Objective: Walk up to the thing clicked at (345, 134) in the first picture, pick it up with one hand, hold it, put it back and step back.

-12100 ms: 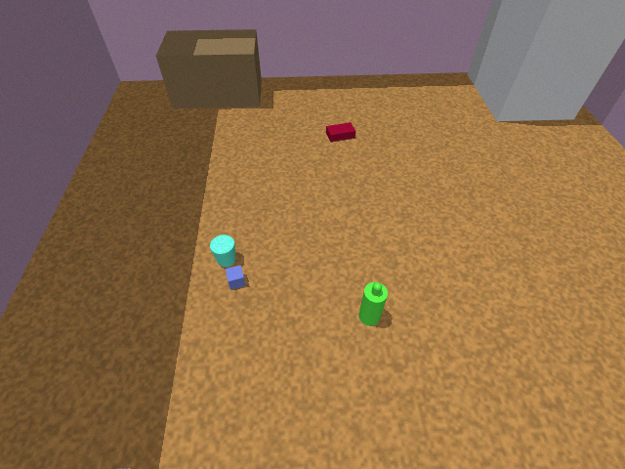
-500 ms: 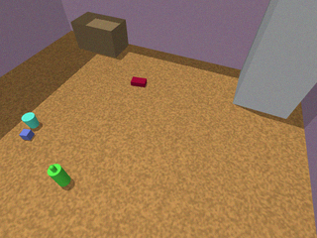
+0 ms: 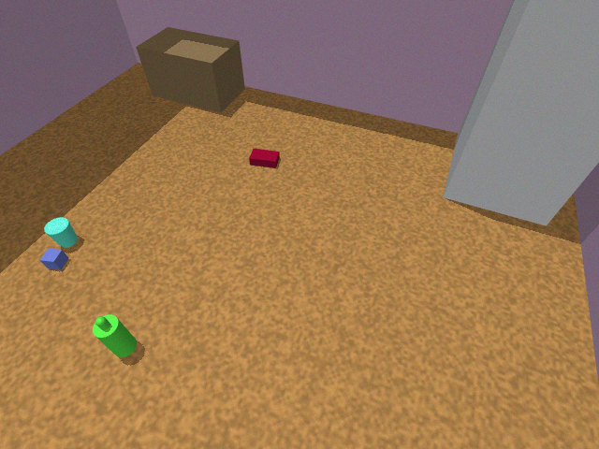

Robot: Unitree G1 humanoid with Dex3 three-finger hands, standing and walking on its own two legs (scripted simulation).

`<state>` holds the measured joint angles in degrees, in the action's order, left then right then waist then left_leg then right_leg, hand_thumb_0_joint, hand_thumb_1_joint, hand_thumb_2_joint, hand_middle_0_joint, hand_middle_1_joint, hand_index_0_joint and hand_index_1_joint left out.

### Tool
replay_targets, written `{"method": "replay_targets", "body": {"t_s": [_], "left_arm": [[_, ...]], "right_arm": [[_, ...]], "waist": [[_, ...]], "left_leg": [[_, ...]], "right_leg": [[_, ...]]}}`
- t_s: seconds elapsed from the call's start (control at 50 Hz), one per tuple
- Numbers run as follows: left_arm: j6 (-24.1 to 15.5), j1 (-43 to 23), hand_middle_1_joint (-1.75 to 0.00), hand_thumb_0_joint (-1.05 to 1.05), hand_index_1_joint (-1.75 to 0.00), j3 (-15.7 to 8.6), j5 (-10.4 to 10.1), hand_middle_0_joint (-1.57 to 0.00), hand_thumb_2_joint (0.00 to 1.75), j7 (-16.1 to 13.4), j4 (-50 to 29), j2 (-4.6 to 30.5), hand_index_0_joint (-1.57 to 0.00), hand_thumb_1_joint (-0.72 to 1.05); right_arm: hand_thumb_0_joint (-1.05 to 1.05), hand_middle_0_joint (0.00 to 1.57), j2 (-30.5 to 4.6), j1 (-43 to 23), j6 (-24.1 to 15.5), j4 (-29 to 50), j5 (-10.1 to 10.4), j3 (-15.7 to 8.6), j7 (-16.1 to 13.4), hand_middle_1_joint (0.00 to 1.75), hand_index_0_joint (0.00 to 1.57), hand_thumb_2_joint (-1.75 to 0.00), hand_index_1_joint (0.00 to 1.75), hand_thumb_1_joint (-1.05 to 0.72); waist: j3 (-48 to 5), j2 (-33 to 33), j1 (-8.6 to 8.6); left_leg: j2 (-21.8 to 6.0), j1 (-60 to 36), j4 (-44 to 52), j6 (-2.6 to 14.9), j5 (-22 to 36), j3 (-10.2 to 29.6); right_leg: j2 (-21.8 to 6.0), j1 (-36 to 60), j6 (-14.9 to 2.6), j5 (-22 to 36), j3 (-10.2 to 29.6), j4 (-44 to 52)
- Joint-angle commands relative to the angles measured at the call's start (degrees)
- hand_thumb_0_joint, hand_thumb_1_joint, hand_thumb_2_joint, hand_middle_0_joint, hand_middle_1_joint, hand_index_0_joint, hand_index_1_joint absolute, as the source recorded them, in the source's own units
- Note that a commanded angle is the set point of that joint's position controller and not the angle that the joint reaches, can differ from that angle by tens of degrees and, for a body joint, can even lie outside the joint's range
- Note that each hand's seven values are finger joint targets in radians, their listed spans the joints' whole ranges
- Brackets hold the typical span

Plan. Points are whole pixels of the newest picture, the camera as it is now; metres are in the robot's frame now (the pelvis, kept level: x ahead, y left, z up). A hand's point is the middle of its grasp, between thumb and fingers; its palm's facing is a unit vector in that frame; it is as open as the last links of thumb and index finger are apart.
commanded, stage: stand
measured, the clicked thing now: (264, 158) +1.55 +0.23 -0.76
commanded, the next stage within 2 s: none
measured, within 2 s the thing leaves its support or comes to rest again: neither
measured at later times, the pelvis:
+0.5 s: pelvis +0.01 +0.00 +0.00, yaw +0 degrees
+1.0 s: pelvis +0.02 +0.00 +0.00, yaw +0 degrees
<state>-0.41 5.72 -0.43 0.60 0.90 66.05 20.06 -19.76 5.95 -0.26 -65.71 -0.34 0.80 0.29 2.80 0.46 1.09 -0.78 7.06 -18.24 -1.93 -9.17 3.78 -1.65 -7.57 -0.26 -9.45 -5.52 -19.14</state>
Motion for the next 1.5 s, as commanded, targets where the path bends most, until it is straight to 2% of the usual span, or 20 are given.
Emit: {"method": "replay_targets", "body": {"t_s": [0.0, 0.06, 0.08, 0.16, 0.22, 0.44, 0.46, 0.54, 0.6, 0.72, 0.98, 1.1, 1.18, 1.42, 1.48], "left_arm": [[-1.31, -2.67, -0.30, 0.00, -0.30, -2.08, -0.21, -0.20, 0.90, -1.06, -3.63, 12.38, -0.20, 0.90], [-1.21, -2.58, -0.30, 0.00, -0.30, -2.07, -0.18, -0.20, 0.90, -1.11, -3.63, 12.26, -0.20, 0.90], [-1.15, -2.55, -0.30, 0.00, -0.30, -2.19, -0.22, -0.20, 0.90, -1.15, -3.49, 12.54, -0.20, 0.90], [-1.26, -2.29, -0.30, 0.00, -0.30, -2.11, -0.17, -0.20, 0.90, -1.12, -3.45, 12.41, -0.20, 0.90], [-1.06, -2.35, -0.30, 0.00, -0.30, -2.11, -0.30, -0.20, 0.90, -1.13, -3.32, 12.43, -0.20, 0.90], [-1.13, -2.69, -0.30, 0.00, -0.30, -2.34, -0.26, -0.20, 0.90, -1.10, -3.61, 12.46, -0.20, 0.90], [-1.08, -1.99, -0.30, 0.00, -0.30, -2.32, -0.32, -0.20, 0.90, -1.15, -3.57, 12.36, -0.20, 0.90], [-1.08, -2.12, -0.30, 0.00, -0.30, -2.37, -0.25, -0.20, 0.90, -1.18, -3.68, 12.16, -0.20, 0.90], [-1.16, -1.74, -0.30, 0.00, -0.30, -2.29, -0.28, -0.20, 0.90, -1.27, -3.64, 12.15, -0.20, 0.90], [-0.98, -1.89, -0.30, 0.00, -0.30, -2.49, -0.17, -0.20, 0.90, -1.22, -3.50, 12.34, -0.20, 0.90], [-1.12, -1.86, -0.30, 0.00, -0.30, -2.43, -0.18, -0.20, 0.90, -1.23, -3.96, 12.43, -0.20, 0.90], [-1.02, -1.94, -0.30, 0.00, -0.30, -2.48, -0.13, -0.20, 0.90, -1.21, -3.75, 12.64, -0.20, 0.90], [-1.06, -1.54, -0.30, 0.00, -0.30, -2.36, -0.12, -0.20, 0.90, -1.13, -3.75, 12.29, -0.20, 0.90], [-1.11, -1.36, -0.30, 0.00, -0.30, -2.46, -0.14, -0.20, 0.90, -1.06, -4.07, 12.75, -0.20, 0.90], [-1.15, -1.48, -0.30, 0.00, -0.30, -2.35, -0.12, -0.20, 0.90, -1.11, -4.21, 12.53, -0.20, 0.90]], "right_arm": [[0.00, 0.20, -12.12, -2.41, -1.36, 3.20, -0.19, -1.88, -0.77, 0.30, 0.20, -0.90, 0.30, -0.90], [0.00, 0.20, -12.39, -2.40, -1.22, 3.29, -0.25, -1.92, -0.85, 0.30, 0.20, -0.90, 0.30, -0.90], [0.00, 0.20, -12.17, -2.35, -1.17, 3.23, -0.21, -1.93, -0.87, 0.30, 0.20, -0.90, 0.30, -0.90], [0.00, 0.20, -12.44, -2.31, -1.30, 3.14, -0.14, -1.81, -0.91, 0.30, 0.20, -0.90, 0.30, -0.90], [0.00, 0.20, -12.36, -2.24, -1.18, 3.07, -0.14, -1.78, -0.96, 0.30, 0.20, -0.90, 0.30, -0.90], [0.00, 0.20, -12.33, -1.51, -1.13, 3.46, -0.25, -1.60, -1.00, 0.30, 0.20, -0.90, 0.30, -0.90], [0.00, 0.20, -12.51, -2.17, -1.18, 3.62, -0.19, -1.74, -1.01, 0.30, 0.20, -0.90, 0.30, -0.90], [0.00, 0.20, -12.64, -1.84, -1.35, 3.85, -0.18, -1.72, -1.16, 0.30, 0.20, -0.90, 0.30, -0.90], [0.00, 0.20, -12.46, -2.18, -1.25, 4.02, -0.16, -1.84, -1.18, 0.30, 0.20, -0.90, 0.30, -0.90], [0.00, 0.20, -12.55, -2.04, -1.08, 4.16, -0.25, -1.76, -1.21, 0.30, 0.20, -0.90, 0.30, -0.90], [0.00, 0.20, -12.75, -1.69, -1.27, 4.52, -0.23, -1.74, -1.32, 0.30, 0.20, -0.90, 0.30, -0.90], [0.00, 0.20, -12.45, -1.55, -1.04, 4.39, -0.30, -1.69, -1.28, 0.30, 0.20, -0.90, 0.30, -0.90], [0.00, 0.20, -12.47, -1.45, -1.11, 4.30, -0.25, -1.71, -1.08, 0.30, 0.20, -0.90, 0.30, -0.90], [0.00, 0.20, -12.59, -0.54, -1.22, 4.43, -0.37, -1.90, -1.07, 0.30, 0.20, -0.90, 0.30, -0.90], [0.00, 0.20, -12.58, -0.67, -1.18, 4.43, -0.35, -1.81, -1.10, 0.30, 0.20, -0.90, 0.30, -0.90]], "waist": [[-4.72, -0.36, -0.47], [-5.00, 0.07, -0.46], [-4.72, -0.23, -0.45], [-5.22, 0.11, -0.42], [-3.83, -0.33, -0.44], [-4.16, -0.39, -0.65], [-4.54, 0.15, -0.12], [-6.02, 0.09, -0.28], [-6.13, -0.72, -0.33], [-4.27, -0.38, -0.33], [-5.97, -0.02, -0.42], [-3.68, -0.50, -0.45], [-3.22, 0.16, -0.25], [-3.84, -0.24, -0.52], [-4.00, 0.04, -0.42]], "left_leg": [[-5.69, 1.45, 2.47, 2.40, 6.91, 4.16], [-5.82, 2.12, 2.21, 2.48, 6.99, 4.00], [-5.57, 2.46, 2.79, 2.27, 6.31, 4.14], [-6.06, 1.77, 2.25, 2.35, 8.99, 4.05], [-5.77, 2.29, 2.90, 2.20, 6.69, 4.17], [-5.71, 2.43, 2.95, 2.26, 7.31, 4.11], [-5.84, 1.56, 2.60, 2.27, 8.06, 4.00], [-6.22, 0.90, 2.12, 2.27, 11.80, 3.84], [-5.99, 0.08, 1.66, 2.33, 11.99, 3.58], [-5.90, 1.01, 2.79, 2.25, 8.57, 3.88], [-6.30, -0.32, 1.94, 2.39, 11.91, 3.40], [-6.04, 0.91, 2.91, 2.40, 7.57, 3.63], [-6.03, 1.72, 3.29, 2.45, 6.39, 3.81], [-5.92, 0.94, 3.28, 2.41, 5.87, 3.69], [-6.10, 1.11, 2.87, 2.63, 6.76, 3.66]], "right_leg": [[-6.79, 2.81, -0.40, 1.92, 6.90, 3.77], [-6.94, 4.00, -0.49, 3.12, 6.82, 3.75], [-6.83, 3.64, -0.55, 1.83, 6.68, 3.78], [-6.97, 4.51, -0.53, 5.22, 6.67, 3.25], [-6.75, 3.47, -0.58, 2.04, 6.75, 3.83], [-6.77, 4.31, -0.64, 3.23, 6.63, 3.72], [-6.85, 4.63, -0.71, 3.62, 6.53, 3.77], [-7.11, 6.00, -0.79, 8.32, 6.38, 2.83], [-7.06, 5.68, -0.68, 9.62, 6.29, 3.11], [-6.72, 4.21, -0.63, 4.65, 6.22, 3.68], [-6.99, 5.51, -0.76, 9.16, 6.47, 2.86], [-6.72, 3.93, -0.72, 4.17, 6.56, 3.84], [-6.72, 4.16, -0.78, 3.25, 6.61, 4.02], [-6.83, 3.61, -1.02, 2.82, 7.28, 4.20], [-6.77, 4.07, -0.92, 4.31, 7.18, 3.84]]}}
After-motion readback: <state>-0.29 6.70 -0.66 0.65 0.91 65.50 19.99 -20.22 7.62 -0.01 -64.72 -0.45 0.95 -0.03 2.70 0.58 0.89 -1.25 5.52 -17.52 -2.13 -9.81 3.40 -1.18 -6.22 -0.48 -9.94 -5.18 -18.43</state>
